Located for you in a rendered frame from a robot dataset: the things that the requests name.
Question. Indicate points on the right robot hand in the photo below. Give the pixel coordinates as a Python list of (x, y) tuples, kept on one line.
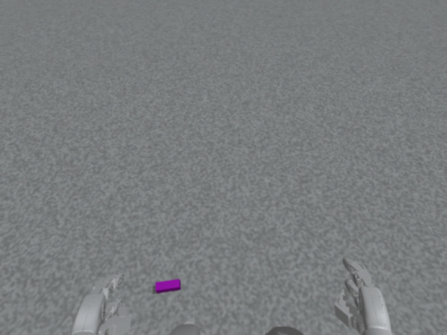
[(368, 300)]

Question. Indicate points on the small box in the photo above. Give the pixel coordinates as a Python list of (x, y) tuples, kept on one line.
[(166, 286)]

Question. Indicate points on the left robot hand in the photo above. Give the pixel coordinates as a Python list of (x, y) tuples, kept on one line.
[(93, 316)]

